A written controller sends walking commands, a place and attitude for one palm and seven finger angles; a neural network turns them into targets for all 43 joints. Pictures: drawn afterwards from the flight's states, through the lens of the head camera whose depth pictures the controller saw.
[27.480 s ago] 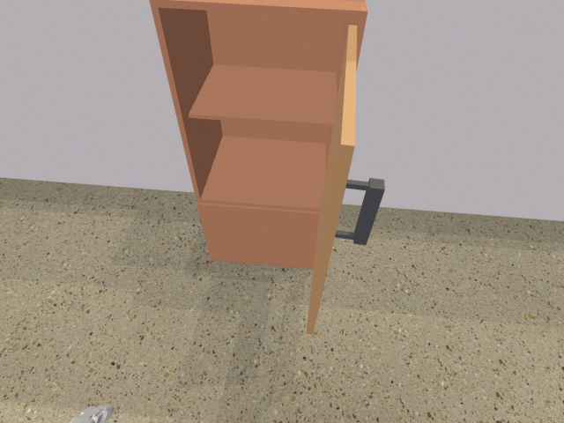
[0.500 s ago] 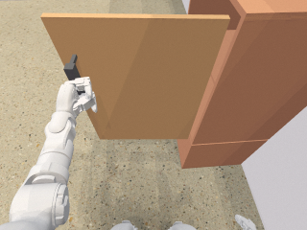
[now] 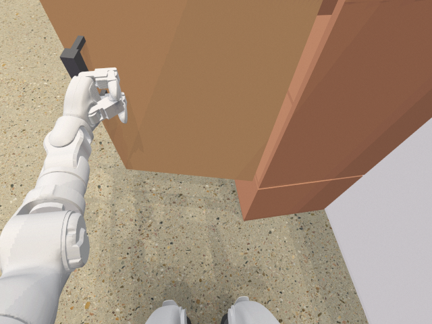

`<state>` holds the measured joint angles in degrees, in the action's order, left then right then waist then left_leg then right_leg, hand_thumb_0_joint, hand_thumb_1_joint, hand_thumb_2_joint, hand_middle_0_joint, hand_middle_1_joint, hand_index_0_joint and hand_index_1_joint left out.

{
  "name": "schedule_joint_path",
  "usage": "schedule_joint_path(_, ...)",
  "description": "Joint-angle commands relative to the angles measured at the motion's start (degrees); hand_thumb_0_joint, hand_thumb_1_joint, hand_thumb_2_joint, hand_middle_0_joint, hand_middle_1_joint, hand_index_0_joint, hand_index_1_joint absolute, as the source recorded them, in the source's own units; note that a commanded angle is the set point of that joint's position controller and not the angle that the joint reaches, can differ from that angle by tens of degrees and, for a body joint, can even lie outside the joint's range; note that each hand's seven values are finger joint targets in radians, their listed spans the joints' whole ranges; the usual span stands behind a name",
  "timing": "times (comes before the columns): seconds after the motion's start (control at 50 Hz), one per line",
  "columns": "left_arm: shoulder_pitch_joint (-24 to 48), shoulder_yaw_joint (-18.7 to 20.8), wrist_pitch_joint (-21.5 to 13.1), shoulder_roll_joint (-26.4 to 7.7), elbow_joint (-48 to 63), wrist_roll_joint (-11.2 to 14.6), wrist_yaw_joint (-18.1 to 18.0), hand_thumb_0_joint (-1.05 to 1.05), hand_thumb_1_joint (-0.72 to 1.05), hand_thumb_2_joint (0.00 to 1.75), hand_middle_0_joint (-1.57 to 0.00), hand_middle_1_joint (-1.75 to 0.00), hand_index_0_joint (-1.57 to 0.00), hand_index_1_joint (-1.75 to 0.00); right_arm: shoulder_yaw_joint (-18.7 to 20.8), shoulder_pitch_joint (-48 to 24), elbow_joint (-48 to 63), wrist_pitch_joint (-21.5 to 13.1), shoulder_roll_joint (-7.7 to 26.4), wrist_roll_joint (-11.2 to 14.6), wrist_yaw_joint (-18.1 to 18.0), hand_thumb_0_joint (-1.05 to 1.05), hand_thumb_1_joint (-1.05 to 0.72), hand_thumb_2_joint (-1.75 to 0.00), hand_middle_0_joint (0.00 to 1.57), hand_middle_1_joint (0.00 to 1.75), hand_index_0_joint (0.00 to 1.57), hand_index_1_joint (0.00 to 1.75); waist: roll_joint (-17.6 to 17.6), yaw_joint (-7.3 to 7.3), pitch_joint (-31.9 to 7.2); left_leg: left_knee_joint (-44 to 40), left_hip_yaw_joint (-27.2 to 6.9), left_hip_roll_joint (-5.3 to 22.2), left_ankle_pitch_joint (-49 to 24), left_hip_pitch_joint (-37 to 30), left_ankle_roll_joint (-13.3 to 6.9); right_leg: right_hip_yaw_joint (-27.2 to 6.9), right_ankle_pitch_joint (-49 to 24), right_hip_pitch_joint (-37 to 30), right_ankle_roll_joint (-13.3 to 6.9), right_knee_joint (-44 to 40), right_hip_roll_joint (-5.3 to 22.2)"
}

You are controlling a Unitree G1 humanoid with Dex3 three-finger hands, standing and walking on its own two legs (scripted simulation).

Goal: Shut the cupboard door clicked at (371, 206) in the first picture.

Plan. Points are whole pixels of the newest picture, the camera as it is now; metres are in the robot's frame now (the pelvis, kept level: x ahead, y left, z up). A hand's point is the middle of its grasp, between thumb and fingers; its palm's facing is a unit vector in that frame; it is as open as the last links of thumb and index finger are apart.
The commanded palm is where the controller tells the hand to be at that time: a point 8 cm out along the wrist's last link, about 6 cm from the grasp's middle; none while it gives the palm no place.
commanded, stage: push the door shut along its arc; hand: left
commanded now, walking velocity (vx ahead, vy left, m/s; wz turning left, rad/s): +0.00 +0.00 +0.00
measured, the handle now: (89, 78) +0.56 +0.21 +0.09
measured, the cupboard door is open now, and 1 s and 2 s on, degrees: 76 64 55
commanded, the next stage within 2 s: pull the fist back off the door in 1.16 s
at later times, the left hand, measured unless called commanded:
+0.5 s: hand (141, 80) +0.55 +0.11 +0.10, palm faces -0.28 -0.96 +0.00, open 3.0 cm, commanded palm +0.55 +0.16 +0.10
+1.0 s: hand (151, 64) +0.58 +0.09 +0.10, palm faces -0.36 -0.93 +0.01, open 3.3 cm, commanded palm +0.60 +0.12 +0.10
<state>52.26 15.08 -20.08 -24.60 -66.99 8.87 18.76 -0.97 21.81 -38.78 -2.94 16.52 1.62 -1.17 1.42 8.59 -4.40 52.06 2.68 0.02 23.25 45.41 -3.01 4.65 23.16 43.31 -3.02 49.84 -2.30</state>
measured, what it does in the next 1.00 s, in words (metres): stands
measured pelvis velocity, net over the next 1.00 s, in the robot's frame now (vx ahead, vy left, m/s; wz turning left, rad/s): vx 0.00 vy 0.00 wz -0.02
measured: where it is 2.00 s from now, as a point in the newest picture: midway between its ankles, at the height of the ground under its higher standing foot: outside the picture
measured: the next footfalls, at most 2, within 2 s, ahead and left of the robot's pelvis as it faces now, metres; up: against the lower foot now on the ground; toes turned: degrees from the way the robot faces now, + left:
none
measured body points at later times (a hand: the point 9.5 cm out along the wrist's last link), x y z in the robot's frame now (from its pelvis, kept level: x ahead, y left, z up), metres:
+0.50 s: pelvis +0.00 +0.00 -0.01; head +0.14 +0.01 +0.41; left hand +0.55 +0.16 +0.10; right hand -0.03 -0.27 -0.12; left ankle +0.02 +0.08 -0.69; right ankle +0.01 -0.09 -0.69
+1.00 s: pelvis +0.00 +0.00 -0.03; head +0.17 +0.01 +0.39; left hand +0.60 +0.14 +0.11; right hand -0.05 -0.28 -0.12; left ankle +0.01 +0.08 -0.69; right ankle +0.01 -0.09 -0.69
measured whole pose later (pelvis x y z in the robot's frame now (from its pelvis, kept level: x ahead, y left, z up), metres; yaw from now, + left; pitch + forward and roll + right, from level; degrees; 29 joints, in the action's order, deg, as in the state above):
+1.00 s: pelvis +0.00 +0.00 -0.03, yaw -1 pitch +26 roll -4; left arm 79.4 13.8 -11.4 -36.6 -80.4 3.3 26.0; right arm -2.5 23.6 -40.6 -4.7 16.8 -1.0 -1.8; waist 2.7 16.2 -4.3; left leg 61.6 0.8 1.8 26.6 61.5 -2.6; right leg 6.6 25.4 58.1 -3.8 56.8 -3.9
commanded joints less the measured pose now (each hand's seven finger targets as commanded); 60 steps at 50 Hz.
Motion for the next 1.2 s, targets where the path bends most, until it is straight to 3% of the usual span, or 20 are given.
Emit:
schedule_joint_path(0.0, 31.21, 2.35, -3.59, -13.02, 11.12, 0.50, 0.42, 0.00, 0.90, 0.90, -1.30, -1.50, -1.30, -1.50, 3.24, 8.07, 3.22, -1.12, 10.24, -0.20, -0.72, 0.00, -0.90, -0.90, 0.20, 0.30, 0.20, 0.30, 4.62, 1.80, -26.34, -3.60, -7.17, 0.75, -20.74, -20.28, 1.05, -4.10, -18.56, -4.43, 1.29, -4.62, -0.10)
schedule_joint_path(0.06, 31.34, 2.37, -3.23, -13.36, 10.75, 0.15, 0.85, 0.00, 0.90, 0.90, -1.30, -1.50, -1.30, -1.50, 3.25, 8.25, 3.59, -0.83, 10.22, -0.31, -0.50, 0.00, -0.90, -0.90, 0.20, 0.30, 0.20, 0.30, 4.26, 1.96, -27.94, -3.15, -6.96, 0.84, -20.93, -20.06, 1.05, -4.43, -19.34, -5.07, 1.43, -4.74, -0.21)
schedule_joint_path(0.08, 32.41, 3.64, -3.15, -15.16, 10.79, -0.04, 0.89, 0.00, 0.90, 0.90, -1.30, -1.50, -1.30, -1.50, 3.32, 8.69, 3.40, -0.69, 10.47, -0.35, -0.58, 0.00, -0.90, -0.90, 0.20, 0.30, 0.20, 0.30, 3.38, 2.21, -28.06, -3.00, -6.89, 0.93, -20.76, -19.34, 0.94, -4.57, -19.66, -5.43, 1.54, -4.69, -0.19)
schedule_joint_path(0.1, 32.66, 3.23, -3.20, -14.82, 10.43, 0.13, 1.15, 0.00, 0.90, 0.90, -1.30, -1.50, -1.30, -1.50, 3.15, 9.05, 3.50, -0.58, 10.42, -0.38, -0.63, 0.00, -0.90, -0.90, 0.20, 0.30, 0.20, 0.30, 4.59, 2.06, -28.49, -2.78, -6.96, 0.73, -22.12, -19.49, 0.89, -4.45, -20.43, -5.55, 1.36, -4.26, -0.31)
schedule_joint_path(0.28, 37.40, 1.57, -0.75, -14.31, 4.89, -1.01, 2.25, 0.00, 0.90, 0.90, -1.30, -1.50, -1.30, -1.50, 2.96, 10.58, 3.08, -0.07, 10.90, -0.63, -0.53, 0.00, -0.90, -0.90, 0.20, 0.30, 0.20, 0.30, 3.01, 4.79, -25.58, -1.68, -7.31, 1.01, -19.24, -16.92, 0.67, -4.35, -17.55, -1.09, 1.61, -4.31, -0.55)
schedule_joint_path(0.36, 39.81, 4.32, 0.20, -19.50, 2.06, -2.10, 2.40, 0.00, 0.90, 0.90, -1.30, -1.50, -1.30, -1.50, 2.59, 11.59, 3.07, 0.06, 11.34, -0.98, -0.77, 0.00, -0.90, -0.90, 0.20, 0.30, 0.20, 0.30, 3.26, 5.06, -25.85, -0.44, -7.02, 0.80, -18.56, -13.37, 0.41, -4.77, -17.76, -1.96, 1.63, -3.65, -0.55)
schedule_joint_path(0.4, 43.53, 3.23, -0.02, -18.50, 3.23, -2.12, 2.74, 0.00, 0.90, 0.90, -1.30, -1.50, -1.30, -1.50, 2.54, 11.95, 3.01, -0.27, 11.08, -1.11, -0.93, 0.00, -0.90, -0.90, 0.20, 0.30, 0.20, 0.30, 4.99, 5.99, -27.25, 0.48, -6.89, 0.63, -19.45, -13.68, 0.17, -4.91, -18.58, -1.22, 1.72, -3.12, -0.55)
schedule_joint_path(0.46, 45.39, 4.35, -0.09, -21.58, 3.74, -2.96, 3.46, 0.00, 0.90, 0.90, -1.30, -1.50, -1.30, -1.50, 2.56, 12.39, 2.82, -0.29, 11.40, -1.38, -1.01, 0.00, -0.90, -0.90, 0.20, 0.30, 0.20, 0.30, 6.66, 5.94, -30.28, 1.74, -7.15, 1.01, -20.10, -14.10, 0.35, -5.08, -18.70, -0.80, 1.63, -2.40, -0.68)
schedule_joint_path(0.58, 49.01, 1.53, 1.79, -18.76, 3.25, -2.91, 5.60, 0.00, 0.90, 0.90, -1.30, -1.50, -1.30, -1.50, 2.89, 13.52, 1.53, -0.67, 11.67, -1.50, -1.09, 0.00, -0.90, -0.90, 0.20, 0.30, 0.20, 0.30, 9.09, 7.30, -32.56, 3.17, -7.85, 1.33, -22.56, -17.06, 0.47, -4.57, -19.11, 2.87, 1.54, -1.95, -1.04)
schedule_joint_path(0.6, 50.64, 0.37, 2.08, -17.66, 2.63, -2.54, 5.86, 0.00, 0.90, 0.90, -1.30, -1.50, -1.30, -1.50, 2.70, 13.96, 1.06, -0.76, 11.60, -1.51, -1.30, 0.00, -0.90, -0.90, 0.20, 0.30, 0.20, 0.30, 8.40, 8.43, -31.79, 3.34, -7.97, 1.28, -22.75, -17.03, 0.24, -4.28, -19.12, 3.49, 1.54, -1.92, -1.15)
schedule_joint_path(0.62, 51.84, 1.18, 2.36, -19.11, 2.77, -2.88, 5.87, 0.00, 0.90, 0.90, -1.30, -1.50, -1.30, -1.50, 2.77, 14.00, 0.58, -0.73, 11.84, -1.58, -1.40, 0.00, -0.90, -0.90, 0.20, 0.30, 0.20, 0.30, 8.65, 8.38, -31.68, 3.50, -8.08, 1.48, -22.47, -16.81, 0.35, -4.37, -18.75, 3.82, 1.61, -2.00, -1.13)
schedule_joint_path(0.68, 53.08, 0.20, 3.79, -18.21, 0.95, -2.81, 6.43, 0.00, 0.90, 0.90, -1.30, -1.50, -1.30, -1.50, 2.66, 14.26, 0.06, -1.07, 11.91, -1.73, -1.50, 0.00, -0.90, -0.90, 0.20, 0.30, 0.20, 0.30, 6.94, 9.42, -30.68, 4.09, -7.71, 1.38, -20.89, -14.15, -0.04, -4.44, -18.29, 3.78, 1.74, -2.10, -1.18)
schedule_joint_path(0.72, 54.41, 1.41, 3.72, -20.33, 0.97, -3.00, 6.50, 0.00, 0.90, 0.90, -1.30, -1.50, -1.30, -1.50, 2.48, 14.63, -0.30, -1.28, 11.94, -1.85, -1.64, 0.00, -0.90, -0.90, 0.20, 0.30, 0.20, 0.30, 8.04, 9.25, -31.22, 4.44, -7.63, 1.32, -21.37, -13.80, 0.06, -4.41, -18.67, 3.32, 1.58, -1.68, -1.24)
schedule_joint_path(0.74, 55.36, -0.46, 3.73, -17.98, 1.57, -3.02, 6.83, 0.00, 0.90, 0.90, -1.30, -1.50, -1.30, -1.50, 2.58, 14.36, -0.41, -1.53, 11.79, -1.90, -1.58, 0.00, -0.90, -0.90, 0.20, 0.30, 0.20, 0.30, 9.92, 9.58, -31.82, 4.68, -7.83, 1.33, -21.97, -14.89, 0.07, -4.27, -18.52, 4.95, 1.44, -1.30, -1.25)
schedule_joint_path(0.78, 55.36, -0.20, 4.03, -18.15, 1.38, -3.05, 7.13, 0.00, 0.90, 0.90, -1.30, -1.50, -1.30, -1.50, 2.63, 14.40, -0.73, -1.87, 11.90, -2.20, -1.44, 0.00, -0.90, -0.90, 0.20, 0.30, 0.20, 0.30, 10.74, 9.40, -32.25, 5.32, -7.90, 1.42, -22.55, -15.57, 0.17, -4.13, -18.14, 6.09, 1.33, -1.11, -1.37)
schedule_joint_path(0.84, 56.65, 0.29, 4.53, -19.46, -0.41, -3.43, 7.32, 0.00, 0.90, 0.90, -1.30, -1.50, -1.30, -1.50, 2.46, 15.03, -1.32, -1.99, 12.09, -2.27, -1.66, 0.00, -0.90, -0.90, 0.20, 0.30, 0.20, 0.30, 8.64, 10.35, -31.43, 6.05, -7.88, 1.53, -21.87, -13.46, -0.10, -3.95, -17.87, 6.32, 1.46, -0.63, -1.53)
schedule_joint_path(0.96, 59.53, -0.36, 5.44, -20.12, -1.12, -4.73, 7.76, 0.00, 0.90, 0.90, -1.30, -1.50, -1.30, -1.50, 2.20, 15.25, -1.84, -2.34, 12.06, -2.50, -1.67, 0.00, -0.90, -0.90, 0.20, 0.30, 0.20, 0.30, 11.30, 10.92, -32.73, 7.71, -7.73, 1.45, -23.03, -13.31, -0.12, -3.67, -18.22, 8.18, 1.25, 0.64, -1.66)
schedule_joint_path(1.04, 63.10, -3.09, 5.40, -15.87, 1.87, -4.89, 8.04, 0.00, 0.90, 0.90, -1.30, -1.50, -1.30, -1.50, 2.78, 15.59, -2.90, -2.96, 11.96, -2.82, -1.46, 0.00, -0.90, -0.90, 0.20, 0.30, 0.20, 0.30, 15.67, 11.39, -36.22, 8.32, -9.19, 1.92, -28.09, -20.52, 0.26, -2.56, -18.11, 13.53, 1.01, 1.77, -1.96)
schedule_joint_path(1.14, 64.97, -2.98, 7.47, -15.26, -0.61, -4.69, 8.23, 0.00, 0.90, 0.90, -1.30, -1.50, -1.30, -1.50, 2.57, 16.22, -3.63, -2.93, 12.06, -3.04, -1.73, 0.00, -0.90, -0.90, 0.20, 0.30, 0.20, 0.30, 12.11, 12.69, -35.08, 8.76, -9.14, 1.65, -27.23, -18.50, -0.12, -2.17, -17.94, 13.77, 1.19, 2.00, -2.24)
schedule_joint_path(1.18, 66.12, -3.72, 7.88, -13.82, -0.99, -4.88, 7.74, 0.00, 0.90, 0.90, -1.30, -1.50, -1.30, -1.50, 2.56, 16.37, -3.97, -3.10, 11.94, -3.19, -1.67, 0.00, -0.90, -0.90, 0.20, 0.30, 0.20, 0.30, 12.74, 13.01, -34.03, 8.80, -9.33, 1.70, -26.99, -18.50, -0.08, -1.86, -17.16, 15.33, 1.19, 2.18, -2.24)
